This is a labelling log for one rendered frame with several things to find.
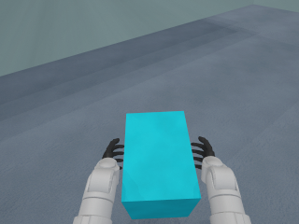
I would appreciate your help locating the carton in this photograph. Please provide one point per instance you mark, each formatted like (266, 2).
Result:
(159, 179)

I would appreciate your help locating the robot left forearm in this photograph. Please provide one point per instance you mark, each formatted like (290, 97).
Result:
(99, 194)

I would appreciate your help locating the robot right forearm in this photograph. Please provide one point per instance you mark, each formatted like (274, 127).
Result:
(223, 193)

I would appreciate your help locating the robot right hand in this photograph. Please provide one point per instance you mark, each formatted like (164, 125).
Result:
(208, 151)

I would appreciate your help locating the robot left hand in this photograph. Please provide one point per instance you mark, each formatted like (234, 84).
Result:
(111, 147)

